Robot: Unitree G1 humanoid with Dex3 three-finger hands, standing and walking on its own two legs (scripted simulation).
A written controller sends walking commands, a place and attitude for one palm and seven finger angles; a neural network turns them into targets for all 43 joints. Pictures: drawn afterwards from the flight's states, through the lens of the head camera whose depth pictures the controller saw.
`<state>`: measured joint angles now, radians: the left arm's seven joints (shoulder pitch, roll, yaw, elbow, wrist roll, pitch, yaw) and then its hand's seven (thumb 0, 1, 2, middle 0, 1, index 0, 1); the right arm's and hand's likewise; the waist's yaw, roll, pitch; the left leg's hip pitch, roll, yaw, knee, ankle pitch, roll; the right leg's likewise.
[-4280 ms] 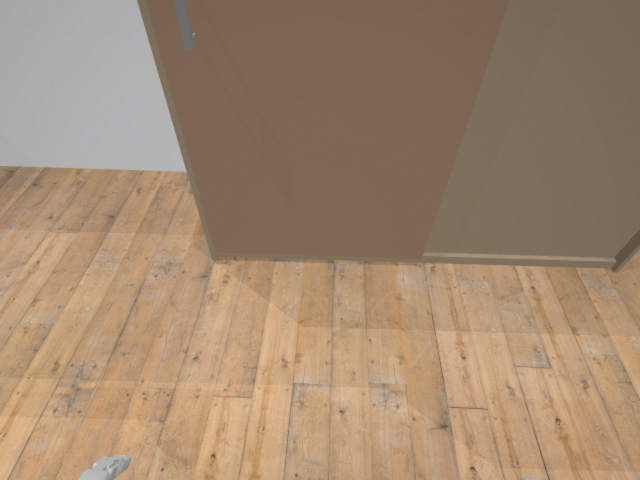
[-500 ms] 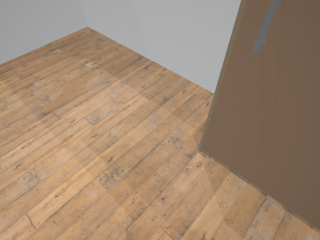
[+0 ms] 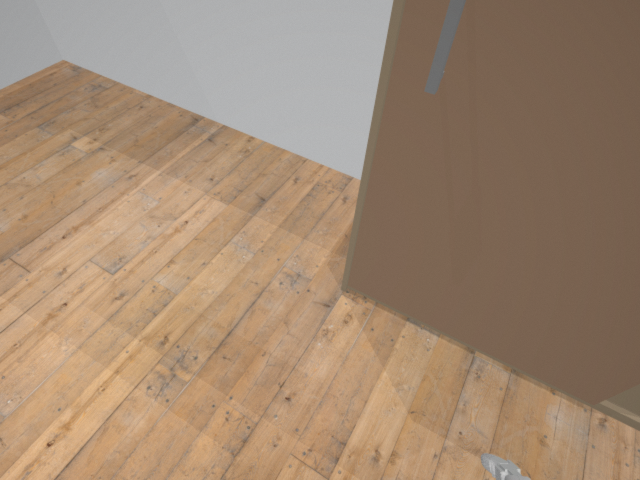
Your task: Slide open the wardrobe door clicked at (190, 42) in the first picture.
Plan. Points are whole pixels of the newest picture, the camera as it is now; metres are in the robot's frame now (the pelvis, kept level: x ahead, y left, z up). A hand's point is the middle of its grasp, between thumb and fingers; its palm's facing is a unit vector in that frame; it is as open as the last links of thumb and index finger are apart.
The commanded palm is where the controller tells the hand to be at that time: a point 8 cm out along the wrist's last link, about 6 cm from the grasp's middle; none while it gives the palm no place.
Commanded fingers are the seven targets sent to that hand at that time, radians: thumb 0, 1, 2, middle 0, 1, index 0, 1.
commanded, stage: turn to face it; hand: left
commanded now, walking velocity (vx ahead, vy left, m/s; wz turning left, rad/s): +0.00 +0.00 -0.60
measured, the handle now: (449, 37) +0.75 -0.14 +0.19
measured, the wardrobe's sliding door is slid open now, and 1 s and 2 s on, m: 0.00 0.00 0.00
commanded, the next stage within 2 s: take the last steps up to it in 0.52 s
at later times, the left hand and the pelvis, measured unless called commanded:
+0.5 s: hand out of the picture +0.12 +0.14 -0.14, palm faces -0.26 -0.93 -0.26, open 7.4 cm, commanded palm none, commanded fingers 0.00 0.90 0.90 -0.20 -0.30 -0.20 -0.30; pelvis -0.03 -0.02 +0.00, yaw -15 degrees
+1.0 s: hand out of the picture +0.08 +0.18 -0.16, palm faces -0.30 -0.94 -0.16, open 7.4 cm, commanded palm none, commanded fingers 0.00 0.90 0.90 -0.20 -0.30 -0.20 -0.30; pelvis +0.01 +0.01 +0.01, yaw -21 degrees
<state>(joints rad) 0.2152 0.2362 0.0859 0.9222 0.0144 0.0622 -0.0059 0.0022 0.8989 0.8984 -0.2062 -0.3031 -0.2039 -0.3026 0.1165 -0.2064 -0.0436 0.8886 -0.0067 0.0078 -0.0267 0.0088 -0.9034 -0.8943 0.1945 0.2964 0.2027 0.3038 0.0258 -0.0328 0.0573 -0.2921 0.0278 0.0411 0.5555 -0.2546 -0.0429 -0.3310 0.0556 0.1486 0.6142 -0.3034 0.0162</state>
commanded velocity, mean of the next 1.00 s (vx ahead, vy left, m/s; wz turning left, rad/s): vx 0.12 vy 0.02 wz -0.23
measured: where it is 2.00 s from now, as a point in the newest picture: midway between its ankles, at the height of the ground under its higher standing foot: (346, 469)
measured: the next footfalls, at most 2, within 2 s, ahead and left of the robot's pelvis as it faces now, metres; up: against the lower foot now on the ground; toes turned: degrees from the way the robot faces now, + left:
right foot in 0.42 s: -0.02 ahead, -0.13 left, +0.00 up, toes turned -20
left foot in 0.88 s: +0.05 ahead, +0.09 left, +0.00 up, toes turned -14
